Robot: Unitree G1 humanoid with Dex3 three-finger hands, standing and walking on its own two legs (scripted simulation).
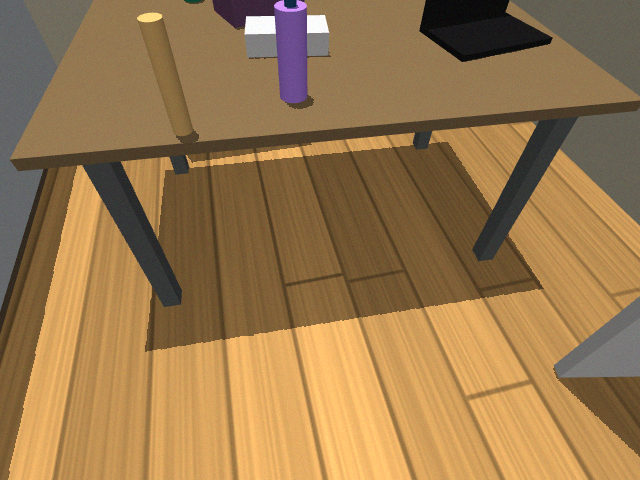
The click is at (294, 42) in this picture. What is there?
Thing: necked bottle
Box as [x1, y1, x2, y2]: [274, 0, 306, 102]
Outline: 282,0 274,4 280,97 288,102 298,102 305,99 306,97 306,4 298,0
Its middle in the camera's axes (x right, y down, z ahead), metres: -0.06 -0.44 +0.85
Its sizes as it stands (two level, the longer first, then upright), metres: 0.068 0.068 0.277
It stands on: a support 0.75 m high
